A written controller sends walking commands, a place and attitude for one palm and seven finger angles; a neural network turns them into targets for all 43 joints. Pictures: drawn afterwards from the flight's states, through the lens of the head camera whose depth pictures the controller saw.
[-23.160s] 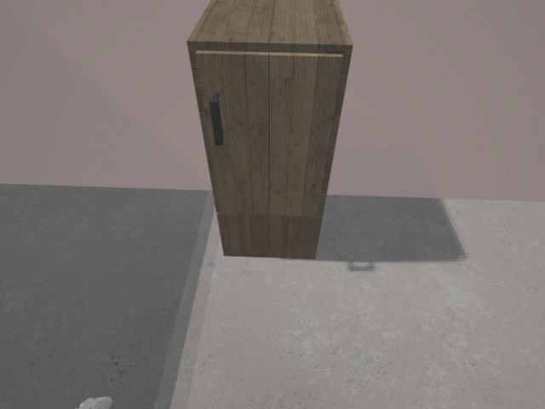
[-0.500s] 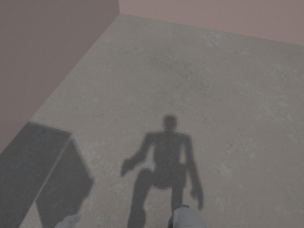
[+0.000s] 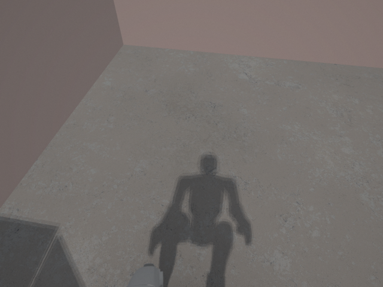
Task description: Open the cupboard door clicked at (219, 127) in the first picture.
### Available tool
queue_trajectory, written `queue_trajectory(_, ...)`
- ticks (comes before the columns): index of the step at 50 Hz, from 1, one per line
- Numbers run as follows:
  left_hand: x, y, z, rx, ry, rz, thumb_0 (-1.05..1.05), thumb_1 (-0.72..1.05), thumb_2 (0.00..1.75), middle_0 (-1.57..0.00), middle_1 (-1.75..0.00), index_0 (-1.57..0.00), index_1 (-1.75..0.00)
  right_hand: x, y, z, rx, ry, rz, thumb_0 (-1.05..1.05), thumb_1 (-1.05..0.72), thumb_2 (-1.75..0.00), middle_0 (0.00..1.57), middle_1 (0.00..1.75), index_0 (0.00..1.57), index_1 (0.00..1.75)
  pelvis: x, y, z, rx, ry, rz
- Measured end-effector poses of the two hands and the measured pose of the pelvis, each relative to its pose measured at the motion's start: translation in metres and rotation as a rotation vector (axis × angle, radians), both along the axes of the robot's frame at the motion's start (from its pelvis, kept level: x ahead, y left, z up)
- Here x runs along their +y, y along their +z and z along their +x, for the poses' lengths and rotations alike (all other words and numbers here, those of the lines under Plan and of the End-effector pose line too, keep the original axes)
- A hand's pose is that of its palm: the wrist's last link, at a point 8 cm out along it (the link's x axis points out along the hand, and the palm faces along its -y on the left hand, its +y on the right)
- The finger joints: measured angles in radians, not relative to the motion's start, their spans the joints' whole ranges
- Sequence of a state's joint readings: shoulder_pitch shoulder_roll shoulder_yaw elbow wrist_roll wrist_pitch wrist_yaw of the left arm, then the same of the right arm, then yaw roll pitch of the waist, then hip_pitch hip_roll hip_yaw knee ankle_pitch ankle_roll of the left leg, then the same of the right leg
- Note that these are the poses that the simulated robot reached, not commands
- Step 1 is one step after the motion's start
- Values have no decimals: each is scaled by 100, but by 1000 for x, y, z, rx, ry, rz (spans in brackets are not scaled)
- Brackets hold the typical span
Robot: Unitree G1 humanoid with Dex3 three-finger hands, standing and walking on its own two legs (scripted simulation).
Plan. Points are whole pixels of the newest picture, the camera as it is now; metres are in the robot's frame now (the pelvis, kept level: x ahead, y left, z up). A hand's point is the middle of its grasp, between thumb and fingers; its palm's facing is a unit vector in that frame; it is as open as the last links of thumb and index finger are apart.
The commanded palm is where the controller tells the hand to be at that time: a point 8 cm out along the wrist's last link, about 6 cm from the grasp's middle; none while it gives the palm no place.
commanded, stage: walk to a spot facing it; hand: left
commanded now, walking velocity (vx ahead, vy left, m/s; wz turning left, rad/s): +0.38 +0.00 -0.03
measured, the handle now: out of the picture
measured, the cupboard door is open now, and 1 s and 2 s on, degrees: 49 49 49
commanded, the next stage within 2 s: turn to face it in 0.46 s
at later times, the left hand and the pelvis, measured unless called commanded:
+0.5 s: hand (122, 224) +0.30 +0.21 -0.17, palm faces -0.04 -0.98 -0.18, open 7.3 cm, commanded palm none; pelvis +0.23 +0.03 +0.00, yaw -6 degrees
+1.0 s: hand (160, 170) +0.49 +0.14 -0.18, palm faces +0.04 -0.99 -0.13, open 7.1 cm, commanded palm none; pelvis +0.37 -0.03 -0.01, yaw +2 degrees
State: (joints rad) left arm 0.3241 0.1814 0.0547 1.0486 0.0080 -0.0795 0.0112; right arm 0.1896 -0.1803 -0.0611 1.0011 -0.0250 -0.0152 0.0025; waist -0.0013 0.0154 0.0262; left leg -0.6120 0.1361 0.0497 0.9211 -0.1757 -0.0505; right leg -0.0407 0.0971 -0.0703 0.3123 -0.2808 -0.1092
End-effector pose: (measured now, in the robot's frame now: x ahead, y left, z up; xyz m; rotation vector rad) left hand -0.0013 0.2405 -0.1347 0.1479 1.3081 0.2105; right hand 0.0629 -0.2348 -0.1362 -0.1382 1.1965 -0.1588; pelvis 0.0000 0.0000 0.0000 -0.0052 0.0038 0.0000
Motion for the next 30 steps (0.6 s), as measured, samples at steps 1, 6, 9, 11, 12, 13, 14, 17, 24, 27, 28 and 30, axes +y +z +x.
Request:
queue_trajectory(1,-1,-2,-2,27,10,-9,-2,94,90,-20,-30,-20,-30,0,2,20,-21,12,-4,1,-94,-90,20,30,20,30,2,-1,10,-1,-2,-2)
queue_trajectory(6,-10,-14,-9,174,60,-67,0,92,90,-20,-30,-20,-30,15,7,119,-108,78,-17,1,-93,-90,20,30,19,30,14,-8,65,-6,-9,-3)
queue_trajectory(9,-11,-23,-2,258,76,-103,0,92,90,-20,-30,-20,-30,30,6,173,-160,107,-29,1,-92,-90,20,30,19,30,25,-17,101,-12,-15,2)
queue_trajectory(11,-7,-30,13,297,73,-125,0,91,90,-20,-30,-20,-30,38,3,196,-198,107,-43,0,-92,-90,20,30,20,30,33,-24,122,-17,-27,-10)
queue_trajectory(12,-4,-31,25,301,63,-130,1,91,90,-20,-30,-20,-30,41,3,201,-202,98,-44,0,-92,-90,20,30,20,30,36,-24,131,-24,-37,-5)
queue_trajectory(13,-1,-32,40,291,50,-130,1,91,90,-20,-30,-20,-30,43,4,202,-196,85,-42,0,-92,-90,20,30,20,30,38,-23,139,-29,-46,-1)
queue_trajectory(14,3,-32,58,272,36,-127,1,91,90,-20,-30,-20,-30,45,4,200,-179,69,-40,0,-92,-90,20,30,20,30,39,-20,148,-32,-51,1)
queue_trajectory(17,14,-27,126,169,-1,-114,1,91,90,-20,-30,-20,-30,50,4,182,-83,25,-31,0,-91,-90,20,30,20,30,41,-10,171,-33,-56,0)
queue_trajectory(24,24,-5,280,-40,-104,-57,1,93,90,-19,-30,-20,-30,32,7,135,150,-112,-41,-1,-95,-89,21,30,20,30,36,4,226,-19,-101,5)
queue_trajectory(27,20,2,336,-71,-167,-34,1,93,90,-19,-30,-20,-30,30,4,121,229,-170,-15,-1,-94,-90,20,30,20,30,26,3,251,-11,-128,10)
queue_trajectory(28,16,3,355,-77,-191,-26,1,93,90,-19,-30,-20,-30,30,3,118,252,-190,-5,0,-94,-90,20,30,20,30,22,3,260,-8,-138,13)
queue_trajectory(30,4,4,392,-89,-243,-11,1,93,90,-19,-30,-20,-30,29,0,114,295,-228,16,0,-93,-90,20,30,20,30,11,0,277,-2,-158,20)
